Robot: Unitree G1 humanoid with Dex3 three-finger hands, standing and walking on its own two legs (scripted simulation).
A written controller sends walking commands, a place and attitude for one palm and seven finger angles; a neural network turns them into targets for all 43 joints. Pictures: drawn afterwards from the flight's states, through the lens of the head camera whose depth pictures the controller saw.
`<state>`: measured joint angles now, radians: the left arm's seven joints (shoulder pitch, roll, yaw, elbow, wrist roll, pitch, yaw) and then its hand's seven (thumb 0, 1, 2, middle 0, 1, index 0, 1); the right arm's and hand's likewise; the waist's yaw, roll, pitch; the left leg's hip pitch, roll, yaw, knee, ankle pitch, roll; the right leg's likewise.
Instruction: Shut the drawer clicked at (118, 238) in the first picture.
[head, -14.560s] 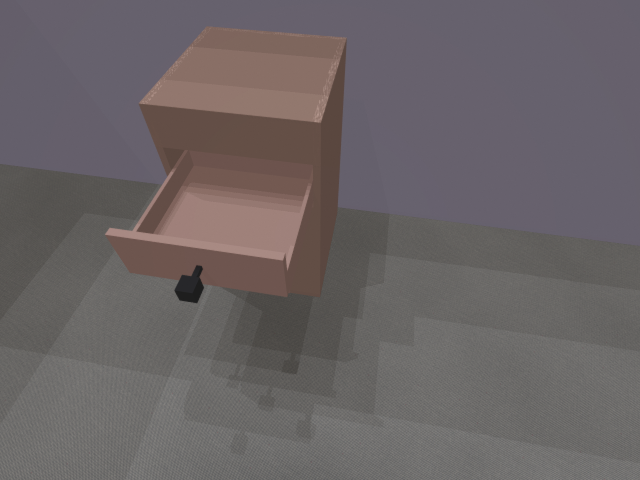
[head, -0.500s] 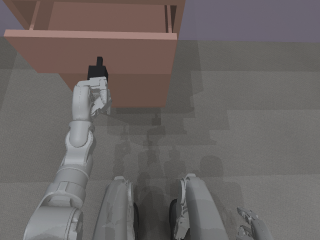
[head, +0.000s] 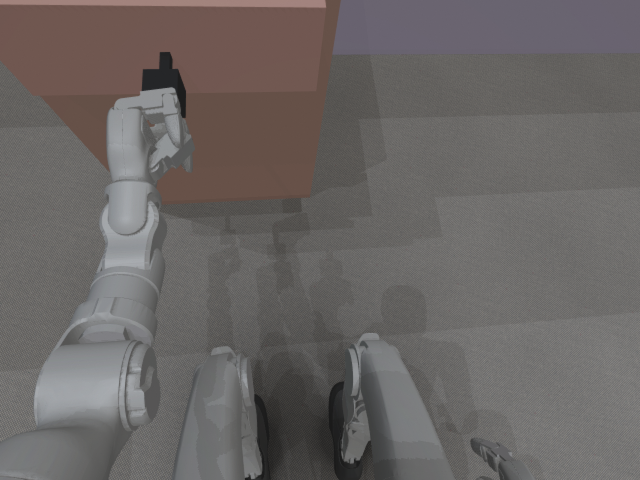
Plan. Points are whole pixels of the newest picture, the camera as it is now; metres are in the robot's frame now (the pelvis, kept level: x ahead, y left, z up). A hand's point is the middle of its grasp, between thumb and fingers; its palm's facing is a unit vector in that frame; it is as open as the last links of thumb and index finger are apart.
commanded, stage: push the drawer shut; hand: left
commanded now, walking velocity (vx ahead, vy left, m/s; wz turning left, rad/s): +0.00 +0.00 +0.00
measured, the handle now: (165, 81) +0.59 +0.16 +0.00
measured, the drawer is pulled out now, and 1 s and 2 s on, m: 0.04 0.00 0.00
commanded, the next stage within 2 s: pull the fist back off the drawer in 0.60 s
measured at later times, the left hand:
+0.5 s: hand (190, 110) +0.55 +0.13 +0.00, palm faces +0.03 -1.00 -0.06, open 3.0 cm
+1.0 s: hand (183, 110) +0.55 +0.14 +0.00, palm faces +0.02 -1.00 -0.06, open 2.6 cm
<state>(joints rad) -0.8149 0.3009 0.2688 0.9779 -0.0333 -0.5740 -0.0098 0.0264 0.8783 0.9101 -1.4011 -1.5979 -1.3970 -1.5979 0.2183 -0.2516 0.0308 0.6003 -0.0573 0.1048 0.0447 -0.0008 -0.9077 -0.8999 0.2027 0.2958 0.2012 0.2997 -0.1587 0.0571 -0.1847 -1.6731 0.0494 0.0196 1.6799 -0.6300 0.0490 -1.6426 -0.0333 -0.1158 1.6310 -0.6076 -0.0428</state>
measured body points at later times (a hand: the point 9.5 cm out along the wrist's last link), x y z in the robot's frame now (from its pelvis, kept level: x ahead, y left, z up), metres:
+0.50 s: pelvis +0.00 +0.00 -0.01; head +0.21 +0.02 +0.38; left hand +0.54 +0.18 +0.01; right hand +0.02 -0.26 -0.13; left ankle +0.05 +0.10 -0.52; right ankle +0.06 -0.11 -0.52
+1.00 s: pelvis -0.03 +0.01 -0.03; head +0.19 +0.05 +0.36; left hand +0.55 +0.19 +0.00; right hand -0.02 -0.26 -0.13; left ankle +0.05 +0.10 -0.52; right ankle +0.06 -0.11 -0.52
